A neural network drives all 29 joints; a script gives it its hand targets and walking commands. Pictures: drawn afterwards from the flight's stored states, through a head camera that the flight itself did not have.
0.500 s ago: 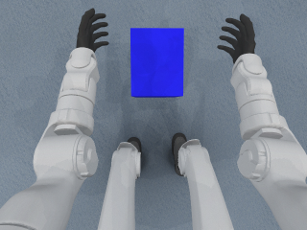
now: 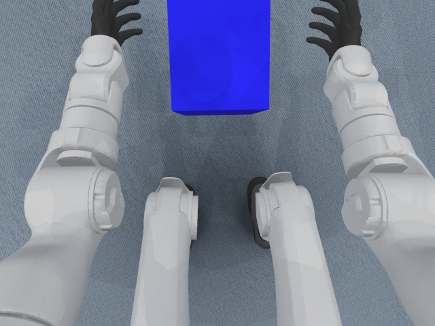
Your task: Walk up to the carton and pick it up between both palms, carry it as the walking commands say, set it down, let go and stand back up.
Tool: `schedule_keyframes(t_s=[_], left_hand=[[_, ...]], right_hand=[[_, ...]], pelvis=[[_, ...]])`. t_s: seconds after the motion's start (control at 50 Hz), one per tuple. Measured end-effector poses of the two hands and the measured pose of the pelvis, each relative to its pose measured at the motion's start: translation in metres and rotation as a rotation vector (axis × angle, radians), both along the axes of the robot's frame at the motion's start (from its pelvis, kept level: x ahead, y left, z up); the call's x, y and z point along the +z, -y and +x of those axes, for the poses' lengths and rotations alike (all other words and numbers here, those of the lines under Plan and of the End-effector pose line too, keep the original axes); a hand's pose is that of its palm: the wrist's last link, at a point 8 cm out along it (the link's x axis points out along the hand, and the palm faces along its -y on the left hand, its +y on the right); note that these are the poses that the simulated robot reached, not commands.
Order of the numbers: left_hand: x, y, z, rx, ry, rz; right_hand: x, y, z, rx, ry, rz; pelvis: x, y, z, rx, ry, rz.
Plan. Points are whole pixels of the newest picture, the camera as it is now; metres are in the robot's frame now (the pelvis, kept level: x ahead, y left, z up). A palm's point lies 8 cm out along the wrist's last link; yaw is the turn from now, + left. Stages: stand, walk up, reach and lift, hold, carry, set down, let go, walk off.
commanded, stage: reach and lift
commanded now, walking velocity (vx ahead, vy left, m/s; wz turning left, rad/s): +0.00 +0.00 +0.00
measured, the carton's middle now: (218, 61) +0.54 +0.00 -0.35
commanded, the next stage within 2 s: none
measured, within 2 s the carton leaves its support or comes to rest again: leaves its support in 1.86 s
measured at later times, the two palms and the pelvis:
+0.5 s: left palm (139, 62) +0.53 +0.16 -0.29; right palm (306, 66) +0.51 -0.18 -0.29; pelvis -0.01 +0.00 -0.08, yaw +0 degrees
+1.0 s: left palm (139, 58) +0.53 +0.15 -0.27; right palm (306, 63) +0.51 -0.17 -0.27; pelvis -0.02 +0.00 -0.09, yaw +0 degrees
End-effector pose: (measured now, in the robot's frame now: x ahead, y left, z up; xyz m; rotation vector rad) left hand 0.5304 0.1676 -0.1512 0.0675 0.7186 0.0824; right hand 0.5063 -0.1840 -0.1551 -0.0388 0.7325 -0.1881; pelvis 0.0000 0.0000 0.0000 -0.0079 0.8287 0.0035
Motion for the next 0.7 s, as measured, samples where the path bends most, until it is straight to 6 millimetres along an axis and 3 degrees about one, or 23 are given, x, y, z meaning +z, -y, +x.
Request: schedule_keyframes(t_s=[0.18,0.3,0.42,0.56,0.7], left_hand=[[-0.071,0.006,-0.007,-0.017,-0.051,-0.003],[-0.106,0.007,-0.006,-0.013,-0.055,-0.003],[-0.129,0.008,-0.006,-0.016,-0.050,-0.010],[-0.145,0.008,-0.010,-0.006,-0.049,-0.016],[-0.132,0.009,-0.008,-0.021,-0.041,-0.003]], right_hand=[[-0.064,0.008,-0.005,-0.010,-0.053,-0.003],[-0.100,-0.001,0.002,0.010,-0.043,0.015],[-0.133,-0.010,-0.002,0.030,-0.069,0.022],[-0.134,0.001,0.004,0.015,-0.024,0.005],[-0.124,0.002,0.005,-0.002,-0.030,0.029]], pelvis=[[-0.037,-0.002,-0.012,-0.006,0.053,-0.008],[-0.058,-0.003,-0.012,-0.008,0.112,-0.005],[-0.077,0.000,-0.011,0.001,0.165,0.002],[-0.087,0.001,-0.016,0.001,0.255,-0.001],[-0.091,0.001,-0.017,-0.007,0.247,0.000]])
